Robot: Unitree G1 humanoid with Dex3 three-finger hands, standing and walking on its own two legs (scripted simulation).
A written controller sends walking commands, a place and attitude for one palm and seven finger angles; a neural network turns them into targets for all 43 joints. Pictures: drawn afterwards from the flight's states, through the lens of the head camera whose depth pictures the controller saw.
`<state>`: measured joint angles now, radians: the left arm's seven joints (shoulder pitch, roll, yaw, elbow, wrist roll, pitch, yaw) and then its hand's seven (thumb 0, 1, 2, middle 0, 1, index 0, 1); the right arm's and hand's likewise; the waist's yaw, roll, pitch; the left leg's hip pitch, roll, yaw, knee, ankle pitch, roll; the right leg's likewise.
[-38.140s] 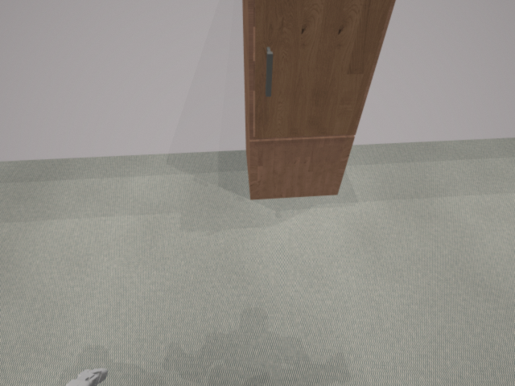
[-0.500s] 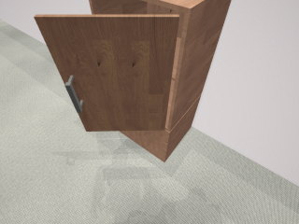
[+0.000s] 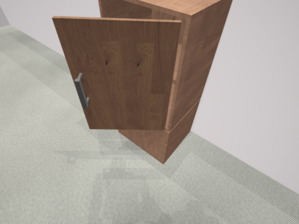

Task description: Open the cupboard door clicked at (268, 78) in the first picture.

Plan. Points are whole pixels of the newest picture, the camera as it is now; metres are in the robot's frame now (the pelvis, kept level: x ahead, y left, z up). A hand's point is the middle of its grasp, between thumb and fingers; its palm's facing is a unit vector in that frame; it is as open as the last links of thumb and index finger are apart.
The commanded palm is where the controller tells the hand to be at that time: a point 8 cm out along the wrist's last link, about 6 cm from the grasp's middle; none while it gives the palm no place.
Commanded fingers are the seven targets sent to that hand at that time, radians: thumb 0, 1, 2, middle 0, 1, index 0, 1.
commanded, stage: shuffle to correct the standing spot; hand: left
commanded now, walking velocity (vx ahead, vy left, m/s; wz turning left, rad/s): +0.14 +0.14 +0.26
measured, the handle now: (83, 91) +0.62 +0.33 -0.04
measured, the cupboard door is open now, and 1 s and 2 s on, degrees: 39 39 39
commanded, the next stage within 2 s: come to a stop and stand still in 0.64 s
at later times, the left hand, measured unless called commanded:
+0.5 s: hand out of the picture +0.10 +0.22 -0.16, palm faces +0.04 -0.98 -0.20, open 7.3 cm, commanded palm none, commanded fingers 0.00 0.90 0.90 -0.20 -0.30 -0.20 -0.30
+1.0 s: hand out of the picture +0.08 +0.31 -0.19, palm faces +0.11 -0.98 -0.17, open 7.4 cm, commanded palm none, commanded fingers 0.00 0.90 0.90 -0.20 -0.30 -0.20 -0.30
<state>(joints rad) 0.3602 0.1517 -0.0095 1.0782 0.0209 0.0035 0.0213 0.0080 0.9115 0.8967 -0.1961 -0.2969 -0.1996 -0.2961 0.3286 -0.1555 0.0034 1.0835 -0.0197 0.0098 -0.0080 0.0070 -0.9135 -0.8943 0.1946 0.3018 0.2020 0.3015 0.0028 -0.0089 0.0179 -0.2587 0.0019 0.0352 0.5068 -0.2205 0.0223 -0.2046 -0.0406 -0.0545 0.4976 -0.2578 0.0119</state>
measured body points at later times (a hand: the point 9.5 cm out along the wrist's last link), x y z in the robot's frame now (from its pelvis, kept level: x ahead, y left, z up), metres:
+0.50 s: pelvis +0.05 +0.05 +0.00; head +0.06 +0.04 +0.45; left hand +0.10 +0.27 -0.15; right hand +0.02 -0.16 -0.16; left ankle +0.04 +0.10 -0.74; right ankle +0.07 -0.05 -0.72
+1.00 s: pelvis +0.11 +0.13 -0.01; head +0.12 +0.16 +0.44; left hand +0.07 +0.36 -0.18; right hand +0.18 -0.10 -0.14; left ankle +0.16 +0.24 -0.74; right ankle +0.08 -0.01 -0.70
